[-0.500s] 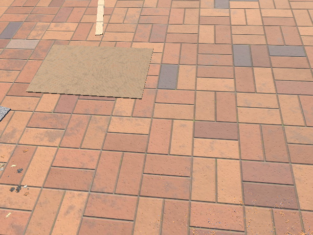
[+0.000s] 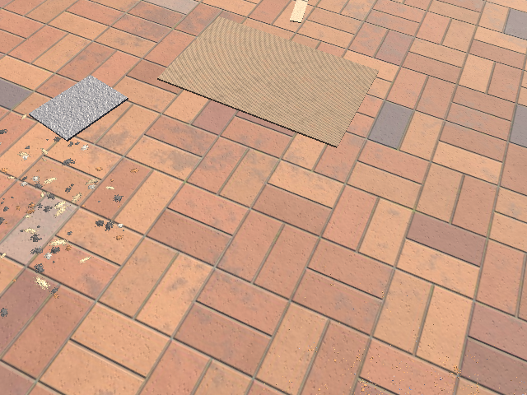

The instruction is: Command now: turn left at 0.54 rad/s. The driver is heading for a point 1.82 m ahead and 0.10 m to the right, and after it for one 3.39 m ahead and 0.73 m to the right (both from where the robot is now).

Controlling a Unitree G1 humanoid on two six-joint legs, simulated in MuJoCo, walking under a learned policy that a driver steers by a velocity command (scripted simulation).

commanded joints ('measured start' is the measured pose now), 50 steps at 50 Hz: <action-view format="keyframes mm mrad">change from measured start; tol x32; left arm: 1 -45 71 12 -75 -2 -10 5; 50 -81 59 15 -112 2 -30 -97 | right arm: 1 59 -168 -47 -44 -6 -6 -6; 50 33 -193 -40 61 -31 -88 -5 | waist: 1 -35 149 -81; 15 -25 -196 -113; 50 -29 170 20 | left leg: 1 153 243 -268 -71 341 147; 11 19 207 -431 5 411 98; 15 -308 -127 -70 409 -393 -74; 19 -245 -26 -63 677 -237 -100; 28 -107 3 71 139 -212 -107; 36 64 428 -169 -121 477 194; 40 164 315 -89 -228 -143 113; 50 59 371 66 -180 -109 81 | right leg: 1 -114 7 0 -65 -5 10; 13 347 19 49 -667 154 -61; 15 388 -382 505 -785 254 -224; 30 370 -156 324 -599 607 -219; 37 -13 36 11 88 -142 -78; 50 128 9 -152 -388 -13 -119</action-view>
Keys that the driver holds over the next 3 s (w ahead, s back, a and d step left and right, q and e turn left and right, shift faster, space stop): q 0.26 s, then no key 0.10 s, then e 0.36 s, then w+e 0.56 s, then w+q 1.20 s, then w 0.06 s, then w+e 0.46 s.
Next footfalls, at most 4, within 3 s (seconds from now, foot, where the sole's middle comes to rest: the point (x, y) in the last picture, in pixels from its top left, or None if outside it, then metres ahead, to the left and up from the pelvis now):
0.28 right None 0.08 -0.12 -0.78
0.64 left None -0.01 0.06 -0.78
1.04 right None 0.10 -0.18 -0.78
1.54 left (305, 383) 0.48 -0.12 -0.78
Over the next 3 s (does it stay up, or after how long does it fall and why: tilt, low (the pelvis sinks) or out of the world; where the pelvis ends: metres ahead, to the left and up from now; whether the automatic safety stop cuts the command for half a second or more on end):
stays up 1.03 -0.09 -0.01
